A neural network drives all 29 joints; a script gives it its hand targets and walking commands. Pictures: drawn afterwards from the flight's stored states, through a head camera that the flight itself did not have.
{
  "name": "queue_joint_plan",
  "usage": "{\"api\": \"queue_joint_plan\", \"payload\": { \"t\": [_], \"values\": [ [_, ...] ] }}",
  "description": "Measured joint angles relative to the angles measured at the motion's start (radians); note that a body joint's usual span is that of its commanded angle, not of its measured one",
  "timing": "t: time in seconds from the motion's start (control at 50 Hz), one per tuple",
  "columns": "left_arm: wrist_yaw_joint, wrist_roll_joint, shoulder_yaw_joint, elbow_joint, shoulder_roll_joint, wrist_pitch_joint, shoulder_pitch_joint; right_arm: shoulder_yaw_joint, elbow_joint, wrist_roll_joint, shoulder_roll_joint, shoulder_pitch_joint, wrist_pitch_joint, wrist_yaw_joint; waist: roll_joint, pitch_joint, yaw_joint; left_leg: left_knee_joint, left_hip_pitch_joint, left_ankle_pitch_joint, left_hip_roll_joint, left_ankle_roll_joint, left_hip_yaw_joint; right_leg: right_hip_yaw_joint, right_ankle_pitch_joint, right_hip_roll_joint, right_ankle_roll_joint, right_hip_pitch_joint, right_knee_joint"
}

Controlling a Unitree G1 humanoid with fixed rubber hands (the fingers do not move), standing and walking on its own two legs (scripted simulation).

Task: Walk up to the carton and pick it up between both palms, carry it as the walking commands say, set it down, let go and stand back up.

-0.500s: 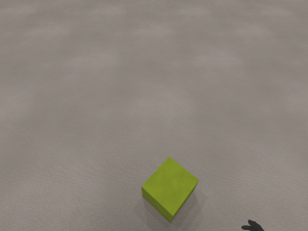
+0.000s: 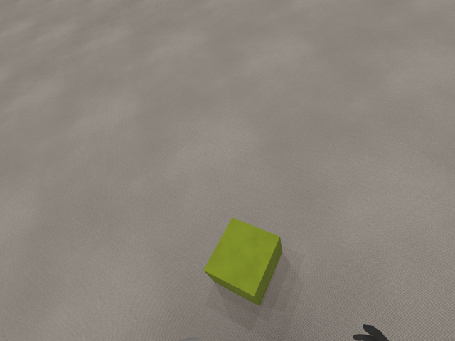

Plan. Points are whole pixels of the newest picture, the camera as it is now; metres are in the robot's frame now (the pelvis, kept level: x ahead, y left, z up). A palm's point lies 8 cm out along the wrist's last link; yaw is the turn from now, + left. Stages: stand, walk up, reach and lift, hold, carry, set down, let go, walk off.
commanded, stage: walk up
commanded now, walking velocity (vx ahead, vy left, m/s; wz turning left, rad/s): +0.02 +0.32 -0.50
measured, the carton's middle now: (245, 260) +0.50 +0.09 -0.71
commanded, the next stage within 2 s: none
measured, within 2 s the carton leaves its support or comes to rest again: neither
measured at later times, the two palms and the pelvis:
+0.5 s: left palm out of the picture -0.02 +0.38 -0.11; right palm out of the picture +0.00 -0.16 -0.16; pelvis -0.04 +0.10 -0.02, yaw -9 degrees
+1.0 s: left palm out of the picture +0.13 +0.40 -0.14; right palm out of the picture +0.01 -0.11 -0.16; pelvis +0.02 +0.15 -0.03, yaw -18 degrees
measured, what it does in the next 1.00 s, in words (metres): steps to the left, turning right: left foot, then right foot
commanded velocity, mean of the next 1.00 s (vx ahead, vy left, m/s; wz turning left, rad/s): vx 0.06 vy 0.30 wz -0.45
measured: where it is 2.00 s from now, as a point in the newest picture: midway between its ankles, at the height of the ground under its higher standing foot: outside the picture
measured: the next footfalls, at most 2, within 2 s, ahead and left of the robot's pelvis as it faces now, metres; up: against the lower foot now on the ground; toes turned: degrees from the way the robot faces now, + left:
left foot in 0.52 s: -0.04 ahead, +0.23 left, +0.00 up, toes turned -5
right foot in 0.90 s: +0.01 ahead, +0.01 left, +0.00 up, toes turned -21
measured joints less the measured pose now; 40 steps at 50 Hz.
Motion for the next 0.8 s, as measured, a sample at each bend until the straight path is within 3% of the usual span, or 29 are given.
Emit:
{"api": "queue_joint_plan", "payload": {
  "t": [0.08,0.32,0.4,0.48,0.52,0.56,0.64,0.74,0.8],
  "values": [
    [0.003,0.000,0.000,0.007,0.000,0.000,0.047,0.000,0.000,0.000,0.000,0.000,0.002,0.004,0.000,0.010,0.000,0.000,0.000,-0.002,-0.016,0.000,0.000,0.013,0.022,0.008,0.020,-0.004,-0.024],
    [0.004,0.000,0.000,0.008,0.000,0.004,0.062,0.000,-0.011,0.000,0.000,0.000,0.003,0.005,0.000,0.010,0.015,-0.022,0.000,-0.013,-0.033,0.000,-0.001,0.079,0.074,0.028,0.020,-0.066,-0.033],
    [0.004,0.000,0.000,0.007,0.000,0.004,0.062,0.000,-0.011,0.000,-0.001,0.000,-0.003,0.005,0.001,0.008,0.014,-0.172,0.010,-0.077,-0.040,0.000,-0.001,0.106,0.108,0.033,0.024,-0.093,-0.067],
    [0.003,0.000,0.000,0.007,0.001,0.009,0.060,0.000,-0.012,0.000,-0.003,0.018,-0.024,0.004,0.005,-0.008,0.012,-0.509,0.106,-0.121,-0.046,0.003,-0.004,0.133,0.107,0.066,0.064,-0.130,-0.079],
    [0.003,0.000,0.000,0.001,0.003,0.009,0.054,-0.001,-0.010,0.000,-0.025,0.058,-0.039,-0.004,0.057,-0.044,0.011,-0.671,0.159,-0.101,0.018,0.027,-0.009,0.110,-0.075,0.137,0.074,-0.232,0.074],
    [0.007,0.000,0.003,0.001,0.020,0.011,0.012,-0.001,0.004,0.000,-0.012,0.099,-0.041,-0.011,0.020,-0.035,0.012,-0.641,0.154,-0.015,0.011,0.054,0.018,0.101,-0.194,0.118,0.074,-0.301,0.295],
    [-0.003,0.000,0.003,0.000,0.016,0.011,-0.024,-0.001,0.004,0.000,-0.007,0.146,-0.045,-0.013,0.013,-0.069,0.013,-0.640,0.174,-0.029,0.034,0.090,0.055,0.022,-0.219,0.085,0.074,-0.389,0.575],
    [-0.010,0.000,0.002,0.000,0.015,0.025,-0.047,-0.001,0.004,0.000,0.003,0.147,-0.060,-0.020,0.007,-0.070,0.013,-0.640,0.210,-0.059,0.044,0.101,0.108,-0.038,-0.220,0.041,0.074,-0.374,0.585],
    [-0.010,0.000,0.002,-0.001,0.014,0.031,-0.063,-0.001,0.004,0.000,0.012,0.147,-0.060,-0.020,0.006,-0.070,0.013,-0.640,0.233,-0.079,0.043,0.104,0.138,-0.079,-0.216,0.039,0.074,-0.316,0.485]
  ]
}}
